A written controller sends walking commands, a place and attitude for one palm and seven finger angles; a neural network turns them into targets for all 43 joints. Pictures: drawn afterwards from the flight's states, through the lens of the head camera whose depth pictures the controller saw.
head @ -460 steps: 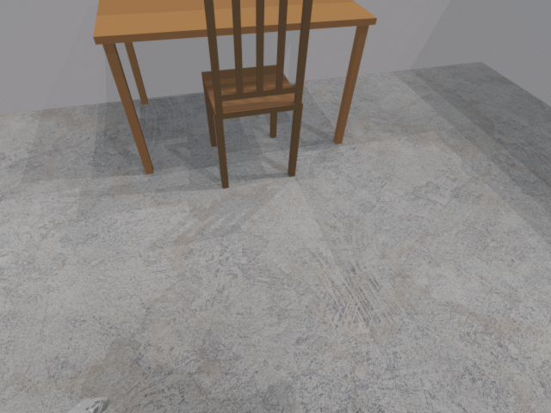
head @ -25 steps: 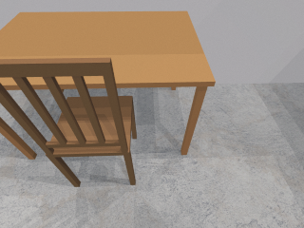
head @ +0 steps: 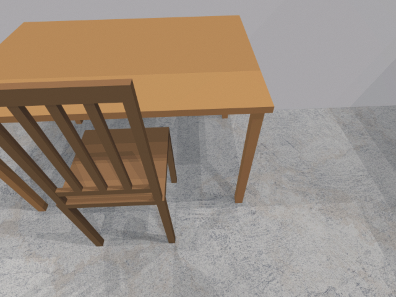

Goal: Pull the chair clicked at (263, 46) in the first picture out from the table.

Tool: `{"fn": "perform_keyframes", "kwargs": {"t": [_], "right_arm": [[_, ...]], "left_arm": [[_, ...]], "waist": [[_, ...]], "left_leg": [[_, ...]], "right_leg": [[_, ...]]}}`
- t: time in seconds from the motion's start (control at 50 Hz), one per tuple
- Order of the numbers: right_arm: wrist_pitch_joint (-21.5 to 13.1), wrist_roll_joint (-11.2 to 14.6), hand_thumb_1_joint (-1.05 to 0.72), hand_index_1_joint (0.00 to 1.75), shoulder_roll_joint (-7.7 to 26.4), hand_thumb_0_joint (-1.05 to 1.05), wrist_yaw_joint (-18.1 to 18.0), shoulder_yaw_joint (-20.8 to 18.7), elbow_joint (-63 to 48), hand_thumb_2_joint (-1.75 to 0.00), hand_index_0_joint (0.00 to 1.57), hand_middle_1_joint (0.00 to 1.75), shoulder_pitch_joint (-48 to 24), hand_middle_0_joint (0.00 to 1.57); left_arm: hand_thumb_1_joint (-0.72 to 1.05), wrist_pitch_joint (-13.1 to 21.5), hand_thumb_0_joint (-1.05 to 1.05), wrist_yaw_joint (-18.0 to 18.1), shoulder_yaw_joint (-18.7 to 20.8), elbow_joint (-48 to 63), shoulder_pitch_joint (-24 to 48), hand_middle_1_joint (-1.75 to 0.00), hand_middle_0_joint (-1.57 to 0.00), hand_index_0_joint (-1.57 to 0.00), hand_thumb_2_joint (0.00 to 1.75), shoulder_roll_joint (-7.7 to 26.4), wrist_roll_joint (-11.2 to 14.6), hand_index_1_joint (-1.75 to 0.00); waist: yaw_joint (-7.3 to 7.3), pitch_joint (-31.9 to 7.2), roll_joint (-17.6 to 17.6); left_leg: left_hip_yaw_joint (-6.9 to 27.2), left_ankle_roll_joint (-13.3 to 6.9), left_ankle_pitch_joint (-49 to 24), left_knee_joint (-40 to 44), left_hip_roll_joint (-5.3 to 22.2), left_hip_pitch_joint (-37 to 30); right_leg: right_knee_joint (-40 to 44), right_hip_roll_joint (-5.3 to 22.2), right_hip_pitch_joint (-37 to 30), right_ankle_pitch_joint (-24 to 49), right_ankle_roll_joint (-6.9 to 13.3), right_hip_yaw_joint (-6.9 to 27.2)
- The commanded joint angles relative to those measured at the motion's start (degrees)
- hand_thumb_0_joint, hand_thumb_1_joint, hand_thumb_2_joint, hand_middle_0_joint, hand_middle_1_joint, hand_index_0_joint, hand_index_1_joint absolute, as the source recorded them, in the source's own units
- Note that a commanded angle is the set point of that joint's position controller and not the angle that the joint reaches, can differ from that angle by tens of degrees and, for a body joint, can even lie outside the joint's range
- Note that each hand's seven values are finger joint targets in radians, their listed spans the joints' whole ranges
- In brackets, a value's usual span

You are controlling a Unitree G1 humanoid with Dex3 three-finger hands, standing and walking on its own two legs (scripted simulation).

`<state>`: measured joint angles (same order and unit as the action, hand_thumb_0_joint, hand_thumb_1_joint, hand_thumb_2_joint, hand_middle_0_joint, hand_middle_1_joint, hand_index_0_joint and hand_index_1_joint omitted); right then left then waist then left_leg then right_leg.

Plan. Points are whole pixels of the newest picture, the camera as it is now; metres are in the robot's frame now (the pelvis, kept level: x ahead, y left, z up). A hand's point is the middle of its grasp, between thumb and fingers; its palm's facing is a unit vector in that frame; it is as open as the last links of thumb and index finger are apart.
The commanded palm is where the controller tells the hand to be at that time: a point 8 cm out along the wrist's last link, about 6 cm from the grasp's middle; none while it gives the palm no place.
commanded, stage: look again from close up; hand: left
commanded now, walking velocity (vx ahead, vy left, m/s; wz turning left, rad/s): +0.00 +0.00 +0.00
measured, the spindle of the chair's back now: (82, 154) +0.48 +0.37 -0.05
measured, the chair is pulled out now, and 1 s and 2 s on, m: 0.00 0.00 0.00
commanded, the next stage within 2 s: shuffle to correct the standing spot in 0.62 s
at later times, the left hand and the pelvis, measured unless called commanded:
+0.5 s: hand out of the picture +0.00 +0.15 -0.17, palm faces +0.05 -0.98 -0.20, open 7.3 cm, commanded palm none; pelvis +0.00 -0.02 +0.00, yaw +1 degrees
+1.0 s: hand out of the picture -0.01 +0.14 -0.18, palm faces +0.10 -0.98 -0.17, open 7.4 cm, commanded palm none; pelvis +0.03 -0.02 -0.01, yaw +2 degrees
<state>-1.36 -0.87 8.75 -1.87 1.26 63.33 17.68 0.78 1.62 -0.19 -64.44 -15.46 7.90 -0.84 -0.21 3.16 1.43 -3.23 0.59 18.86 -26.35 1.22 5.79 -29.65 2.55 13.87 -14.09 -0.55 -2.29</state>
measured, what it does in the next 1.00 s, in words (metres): stands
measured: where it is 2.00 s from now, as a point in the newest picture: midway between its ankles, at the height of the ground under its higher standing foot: outside the picture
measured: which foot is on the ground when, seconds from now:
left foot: down 0.00-1.00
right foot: down 0.00-1.00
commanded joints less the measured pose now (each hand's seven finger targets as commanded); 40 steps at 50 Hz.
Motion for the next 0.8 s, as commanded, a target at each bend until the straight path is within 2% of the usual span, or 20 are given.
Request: {"fn": "perform_keyframes", "kwargs": {"t": [0.0, 0.08, 0.2, 0.26, 0.3, 0.34, 0.46, 0.52, 0.56, 0.7, 0.74, 0.78], "right_arm": [[-0.4, 0.2, -0.90, 0.30, 4.3, 0.00, -0.1, -1.0, -0.9, -0.90, 0.20, 0.30, 4.5, 0.20], [-0.2, 0.1, -0.90, 0.30, 3.9, 0.00, -0.1, -1.1, -0.4, -0.90, 0.20, 0.30, 4.7, 0.20], [-0.3, 0.1, -0.90, 0.30, 3.4, 0.00, -0.2, -1.2, 0.3, -0.90, 0.20, 0.30, 4.9, 0.20], [-0.3, 0.1, -0.90, 0.30, 3.2, 0.00, -0.3, -1.1, 0.4, -0.90, 0.20, 0.30, 4.9, 0.20], [-0.2, 0.1, -0.90, 0.30, 3.1, 0.00, -0.3, -1.2, 0.6, -0.90, 0.20, 0.30, 5.1, 0.20], [-0.2, 0.1, -0.90, 0.30, 2.9, 0.00, -0.3, -1.2, 0.7, -0.90, 0.20, 0.30, 5.0, 0.20], [-0.3, 0.0, -0.90, 0.30, 2.8, 0.00, -0.3, -1.2, 0.8, -0.90, 0.20, 0.30, 5.3, 0.20], [-0.2, 0.0, -0.90, 0.30, 2.7, 0.00, -0.3, -1.2, 0.9, -0.90, 0.20, 0.30, 5.3, 0.20], [-0.2, 0.0, -0.90, 0.30, 2.6, 0.00, -0.3, -1.2, 0.8, -0.90, 0.20, 0.30, 5.2, 0.20], [-0.3, 0.0, -0.90, 0.30, 2.5, 0.00, -0.3, -1.3, 0.9, -0.90, 0.20, 0.30, 5.9, 0.20], [0.0, -0.2, -0.90, 0.30, 2.7, 0.00, -0.1, -1.4, 1.2, -0.90, 0.20, 0.30, 6.7, 0.20], [0.4, -0.5, -0.90, 0.30, 2.9, 0.00, 0.2, -1.6, 1.0, -0.90, 0.20, 0.30, 7.2, 0.20]], "left_arm": [[0.90, 0.6, 0.00, 0.2, 1.2, 1.8, -3.2, -0.30, -0.20, -0.20, 0.90, 5.9, 0.2, -0.30], [0.90, 0.8, 0.00, 0.2, 1.2, 1.7, -3.4, -0.30, -0.20, -0.20, 0.90, 5.9, 0.2, -0.30], [0.90, 0.9, 0.00, 0.3, 1.4, 1.5, -3.5, -0.30, -0.20, -0.20, 0.90, 5.7, 0.2, -0.30], [0.90, 0.9, 0.00, 0.3, 1.4, 1.4, -3.8, -0.30, -0.20, -0.20, 0.90, 5.6, 0.3, -0.30], [0.90, 0.9, 0.00, 0.3, 1.4, 1.4, -3.5, -0.30, -0.20, -0.20, 0.90, 5.6, 0.2, -0.30], [0.90, 0.8, 0.00, 0.3, 1.4, 1.4, -3.8, -0.30, -0.20, -0.20, 0.90, 5.7, 0.3, -0.30], [0.90, 0.8, 0.00, 0.2, 1.5, 1.5, -3.8, -0.30, -0.20, -0.20, 0.90, 5.3, 0.3, -0.30], [0.90, 0.7, 0.00, 0.2, 1.5, 1.5, -3.7, -0.30, -0.20, -0.20, 0.90, 5.4, 0.2, -0.30], [0.90, 0.6, 0.00, 0.2, 1.5, 1.6, -3.7, -0.30, -0.20, -0.20, 0.90, 5.4, 0.3, -0.30], [0.90, 0.6, 0.00, 0.2, 1.6, 1.8, -4.2, -0.30, -0.20, -0.20, 0.90, 4.8, 0.2, -0.30], [0.90, 0.3, 0.00, 0.0, 2.0, 1.7, -4.6, -0.30, -0.20, -0.20, 0.90, 5.2, 0.0, -0.30], [0.90, -0.1, 0.00, -0.3, 2.3, 2.4, -4.9, -0.30, -0.20, -0.20, 0.90, 5.4, -0.3, -0.30]], "waist": [[0.33, 1.1, -1.5], [0.42, 0.6, -2.7], [0.35, 0.3, -1.1], [0.23, 0.0, -1.4], [0.37, 1.2, -2.0], [0.19, 1.0, -1.2], [0.13, 1.1, -1.9], [0.11, 1.7, -0.7], [0.01, 2.4, -1.3], [-0.09, 1.5, -1.3], [-0.14, 1.7, -1.5], [-0.21, 4.0, -1.4]], "left_leg": [[3.1, -2.1, -8.7, 5.6, 4.2, 6.0], [3.0, -1.9, -8.6, 5.0, 4.0, 5.2], [2.8, -1.6, -10.2, 4.9, 4.2, 5.0], [2.6, -1.4, -9.9, 4.9, 4.1, 4.8], [2.6, -1.3, -9.6, 5.0, 4.2, 5.2], [2.6, -1.3, -9.2, 5.0, 4.1, 5.0], [2.8, -1.3, -9.1, 5.7, 4.3, 5.3], [2.8, -1.3, -8.4, 5.9, 4.3, 5.6], [2.9, -1.3, -7.6, 6.1, 4.2, 6.1], [3.0, -1.6, -8.0, 6.3, 4.5, 6.0], [3.0, -2.0, 0.3, 6.0, 4.1, 7.2], [4.1, -3.0, 8.7, 6.9, 4.1, 9.6]], "right_leg": [[4.6, 3.9, -3.4, 10.8, 2.7, 4.4], [5.1, 3.9, -3.3, 11.3, 2.9, 4.6], [5.3, 4.0, -3.8, 13.0, 3.0, 4.5], [5.8, 4.1, -4.1, 13.0, 3.1, 4.7], [6.1, 4.0, -3.4, 12.3, 3.1, 4.5], [6.4, 4.0, -3.4, 11.5, 3.1, 4.6], [6.8, 3.7, -3.3, 10.0, 3.0, 4.5], [7.0, 3.6, -2.9, 8.6, 3.0, 4.6], [7.4, 3.5, -2.6, 7.4, 3.1, 4.7], [7.0, 3.3, -3.1, 7.3, 3.0, 4.4], [6.4, 2.9, -2.7, -4.0, 3.4, 4.1], [6.3, 2.4, 0.0, -14.4, 3.5, 3.7]]}}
